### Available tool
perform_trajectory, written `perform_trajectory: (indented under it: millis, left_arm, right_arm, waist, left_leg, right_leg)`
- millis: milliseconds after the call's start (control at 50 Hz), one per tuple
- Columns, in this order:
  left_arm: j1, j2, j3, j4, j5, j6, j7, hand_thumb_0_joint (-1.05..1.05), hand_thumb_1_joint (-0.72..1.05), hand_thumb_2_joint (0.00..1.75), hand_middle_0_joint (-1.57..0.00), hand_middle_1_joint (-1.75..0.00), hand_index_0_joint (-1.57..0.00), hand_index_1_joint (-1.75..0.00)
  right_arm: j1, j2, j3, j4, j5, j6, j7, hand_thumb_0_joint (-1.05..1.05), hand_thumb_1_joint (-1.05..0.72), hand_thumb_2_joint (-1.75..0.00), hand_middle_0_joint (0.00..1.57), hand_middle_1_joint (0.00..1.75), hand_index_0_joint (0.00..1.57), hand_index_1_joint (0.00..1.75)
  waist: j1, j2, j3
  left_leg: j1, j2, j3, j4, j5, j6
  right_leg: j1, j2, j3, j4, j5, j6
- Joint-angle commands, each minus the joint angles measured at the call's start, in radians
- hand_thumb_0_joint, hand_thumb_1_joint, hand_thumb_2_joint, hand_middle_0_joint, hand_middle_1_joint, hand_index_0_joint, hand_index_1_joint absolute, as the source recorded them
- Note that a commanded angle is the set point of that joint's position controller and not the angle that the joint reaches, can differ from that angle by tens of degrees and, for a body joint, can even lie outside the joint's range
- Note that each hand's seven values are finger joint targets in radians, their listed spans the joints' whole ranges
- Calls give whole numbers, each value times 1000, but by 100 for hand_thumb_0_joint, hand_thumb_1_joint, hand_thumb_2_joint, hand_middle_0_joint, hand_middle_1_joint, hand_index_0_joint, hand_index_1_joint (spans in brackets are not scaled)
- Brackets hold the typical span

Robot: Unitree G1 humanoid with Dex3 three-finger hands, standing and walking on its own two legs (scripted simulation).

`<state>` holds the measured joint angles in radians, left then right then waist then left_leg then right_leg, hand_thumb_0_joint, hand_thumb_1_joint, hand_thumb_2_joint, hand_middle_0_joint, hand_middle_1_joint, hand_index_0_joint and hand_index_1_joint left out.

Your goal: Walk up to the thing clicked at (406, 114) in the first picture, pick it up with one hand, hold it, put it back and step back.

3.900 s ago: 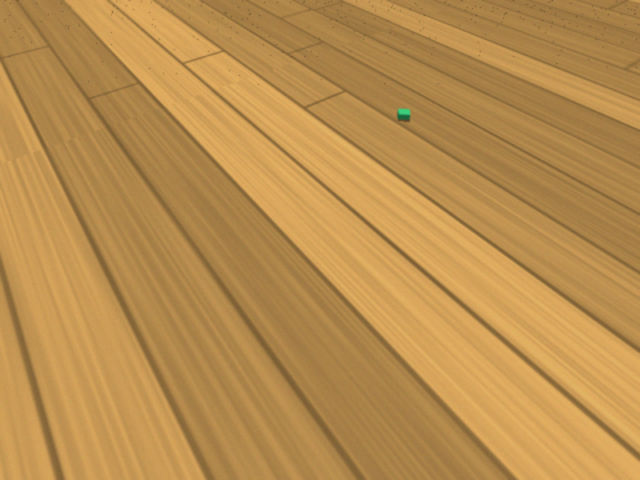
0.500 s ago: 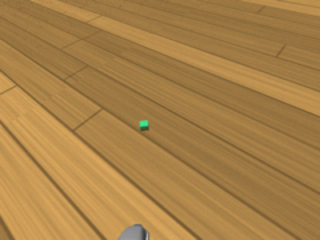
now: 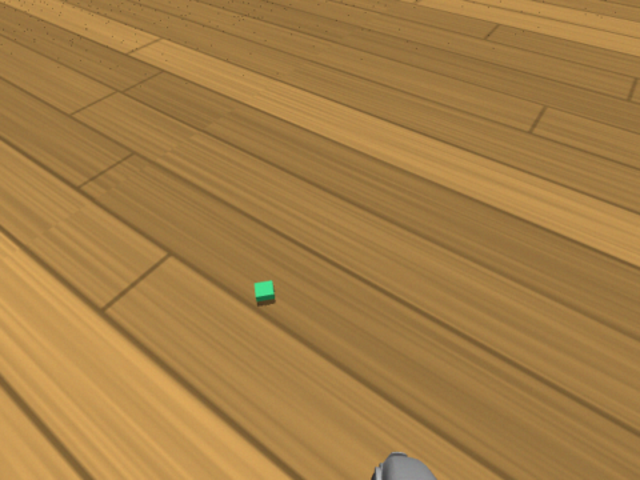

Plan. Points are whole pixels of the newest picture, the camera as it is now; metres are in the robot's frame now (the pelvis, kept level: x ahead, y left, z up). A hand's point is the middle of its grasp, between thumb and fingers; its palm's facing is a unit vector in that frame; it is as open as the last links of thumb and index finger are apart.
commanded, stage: walk up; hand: left
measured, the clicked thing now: (264, 290) +0.85 +0.22 -0.75
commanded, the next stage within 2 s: none
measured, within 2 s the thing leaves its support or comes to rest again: neither
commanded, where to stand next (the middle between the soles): +0.41 +0.02 m, yaw -2 degrees
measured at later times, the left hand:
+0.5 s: hand (119, 452) +0.19 +0.31 -0.15, palm faces +0.00 -0.92 -0.40, open 7.4 cm
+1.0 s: hand (163, 323) +0.39 +0.29 -0.14, palm faces -0.04 -0.90 -0.42, open 7.4 cm
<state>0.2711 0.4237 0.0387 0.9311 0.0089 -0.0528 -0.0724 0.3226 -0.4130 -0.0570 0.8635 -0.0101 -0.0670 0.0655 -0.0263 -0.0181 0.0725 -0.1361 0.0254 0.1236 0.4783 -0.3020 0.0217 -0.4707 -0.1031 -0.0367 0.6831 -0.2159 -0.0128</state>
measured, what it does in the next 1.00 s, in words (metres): walks ahead: right foot, then left foot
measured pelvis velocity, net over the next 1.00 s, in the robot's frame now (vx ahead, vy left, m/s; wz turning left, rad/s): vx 0.31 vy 0.02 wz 0.00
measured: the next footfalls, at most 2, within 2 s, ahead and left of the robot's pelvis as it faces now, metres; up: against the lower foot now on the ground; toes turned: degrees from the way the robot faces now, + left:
right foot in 0.06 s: +0.18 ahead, -0.14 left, +0.00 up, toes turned -5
left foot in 0.48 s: +0.30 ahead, +0.15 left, +0.00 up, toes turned +6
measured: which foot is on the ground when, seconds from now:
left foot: down 0.00-0.08, up 0.10-0.46, down 0.48-0.88, up 0.90-1.00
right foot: up 0.00-0.04, down 0.06-0.52, up 0.54-0.84, down 0.86-1.00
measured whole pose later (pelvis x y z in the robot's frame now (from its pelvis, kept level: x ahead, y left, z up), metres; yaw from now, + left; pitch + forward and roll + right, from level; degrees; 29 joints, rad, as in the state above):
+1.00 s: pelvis +0.31 +0.02 -0.02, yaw +0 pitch -3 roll +0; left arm 0.23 0.38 0.02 0.88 0.01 -0.07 -0.02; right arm 0.27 -0.41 -0.04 0.89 0.00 0.00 0.02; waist 0.00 0.06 0.11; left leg -0.38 0.03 0.02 1.02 -0.52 0.03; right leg -0.38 -0.03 -0.07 0.65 -0.22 -0.04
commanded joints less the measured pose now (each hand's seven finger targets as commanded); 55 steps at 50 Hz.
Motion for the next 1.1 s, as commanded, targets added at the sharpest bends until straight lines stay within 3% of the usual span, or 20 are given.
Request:
perform_trajectory:
  millis: [0,40,60,80,100,200,380,440,460,500,520,580,700,760,820,840,860,880,980,1080]
  left_arm:
    - [13,176,67,-53,0,-44,18,0,90,90,-20,-30,-20,-30]
    - [153,230,93,-19,5,-60,40,0,90,90,-20,-30,-20,-30]
    - [241,330,121,-18,10,-70,55,0,90,90,-20,-30,-20,-30]
    - [224,372,120,-27,-4,-65,55,0,90,90,-20,-30,-20,-30]
    - [168,348,111,-56,-15,-62,57,0,90,90,-20,-30,-20,-30]
    - [60,258,81,-96,-14,-65,63,0,90,90,-20,-30,-20,-30]
    - [48,294,86,-136,-1,-62,55,0,90,90,-20,-30,-20,-30]
    - [2,271,73,-144,1,-51,55,0,90,90,-20,-30,-20,-30]
    - [47,224,51,-139,1,-47,55,0,90,90,-20,-30,-20,-30]
    - [69,193,43,-139,-11,-41,67,0,90,90,-20,-30,-20,-30]
    - [25,250,48,-128,-7,-38,75,0,90,90,-20,-30,-20,-30]
    - [121,227,50,-63,-22,-33,60,0,90,90,-20,-30,-20,-30]
    - [36,184,52,-89,-3,-31,38,0,90,90,-20,-30,-20,-30]
    - [48,155,50,-67,-1,-34,53,0,90,90,-20,-30,-20,-30]
    - [107,177,59,-39,5,-43,74,0,90,90,-20,-30,-20,-30]
    - [124,239,76,-43,12,-49,81,0,90,90,-20,-30,-20,-30]
    - [145,316,94,-72,8,-55,80,0,90,90,-20,-30,-20,-30]
    - [119,348,97,-73,-3,-46,78,0,90,90,-20,-30,-20,-30]
    - [1,270,70,-100,7,-31,82,0,90,90,-20,-30,-20,-30]
    - [-88,232,53,-95,5,-9,80,0,90,90,-20,-30,-20,-30]
  right_arm:
    - [-59,-265,-73,-96,7,-12,-15,0,-90,-90,20,30,20,30]
    - [-38,-196,-45,-105,4,-7,-16,0,-90,-90,20,30,20,30]
    - [-7,-123,-20,-127,7,-10,-16,0,-90,-90,20,30,20,30]
    - [-40,-204,-40,-116,5,1,-25,0,-90,-90,20,30,20,30]
    - [-58,-238,-49,-97,1,8,-34,0,-90,-90,20,30,20,30]
    - [23,-201,-50,-24,4,20,-14,0,-90,-90,20,30,20,30]
    - [-119,-188,-71,-62,-11,14,21,0,-90,-90,20,30,20,30]
    - [5,-203,-82,-26,-17,0,10,0,-90,-90,20,30,20,30]
    - [66,-241,-96,-2,-16,-7,-1,0,-90,-90,20,30,20,30]
    - [129,-378,-123,-34,-3,-15,-18,0,-90,-90,20,30,20,30]
    - [96,-353,-121,-33,11,-10,-20,0,-90,-90,20,30,20,30]
    - [-25,-261,-79,-65,11,-17,-32,0,-90,-90,20,30,20,30]
    - [-16,-274,-75,-85,-3,-15,-28,0,-90,-90,20,30,20,30]
    - [-61,-245,-55,-90,1,1,-36,0,-90,-90,20,30,20,30]
    - [-73,-176,-26,-94,20,20,-45,0,-90,-90,20,30,20,30]
    - [-32,-127,-7,-96,25,21,-47,0,-90,-90,20,30,20,30]
    - [15,-110,0,-107,17,27,-43,0,-90,-90,20,30,20,30]
    - [-7,-209,-36,-78,6,43,-56,0,-90,-90,20,30,20,30]
    - [31,-200,-38,3,1,44,-52,0,-90,-90,20,30,20,30]
    - [9,-159,-30,54,1,42,-51,0,-90,-90,20,30,20,30]
  waist:
    - [41,112,-22]
    - [115,-57,-115]
    - [142,-302,-161]
    - [144,-231,-122]
    - [121,-111,-65]
    - [42,-129,-43]
    - [58,-108,4]
    - [-34,-51,-37]
    - [-62,89,-80]
    - [-81,323,-84]
    - [-61,165,-35]
    - [22,178,-6]
    - [-2,198,5]
    - [26,167,-28]
    - [75,53,-95]
    - [86,-118,-132]
    - [71,-218,-144]
    - [84,-151,-115]
    - [35,-162,-53]
    - [17,-146,-84]
  left_leg:
    - [-150,201,-155,-94,-7,163]
    - [-251,118,-82,218,46,109]
    - [-421,2,-8,528,-125,50]
    - [-557,-38,-85,634,-260,31]
    - [-563,24,-174,679,-231,19]
    - [-421,59,-169,521,-47,-3]
    - [-248,64,-82,191,72,-16]
    - [-16,18,-37,102,52,3]
    - [126,2,-73,42,-57,24]
    - [175,401,-782,-260,-261,229]
    - [77,402,-721,-223,-173,257]
    - [-28,252,-352,-187,21,169]
    - [-77,260,-256,-179,119,230]
    - [-139,223,-173,-53,363,196]
    - [-221,138,-100,180,287,102]
    - [-305,71,-56,348,103,59]
    - [-451,-26,-57,529,-250,27]
    - [-454,-2,-123,616,-342,29]
    - [-369,50,-138,493,-166,3]
    - [-112,9,-68,216,4,-6]
  right_leg:
    - [221,51,-48,-135,77,-3]
    - [492,50,11,-218,-35,-31]
    - [601,-201,400,-349,-186,-105]
    - [586,-341,691,-441,-244,-241]
    - [494,-361,670,-432,-225,-277]
    - [335,-164,219,-389,79,-196]
    - [159,-169,147,-394,-246,-194]
    - [61,-131,89,-204,-152,-149]
    - [-6,-69,23,9,-42,-121]
    - [-272,117,6,471,-326,-34]
    - [-256,67,94,524,-308,-40]
    - [-139,-7,96,385,-154,-33]
    - [-33,-2,10,97,-91,5]
    - [117,51,-32,-5,14,5]
    - [359,94,-30,-170,137,-24]
    - [434,-39,161,-240,121,-62]
    - [481,-270,546,-370,-93,-170]
    - [411,-336,642,-389,-222,-273]
    - [224,-175,301,-344,-83,-209]
    - [47,-118,159,-239,-33,-161]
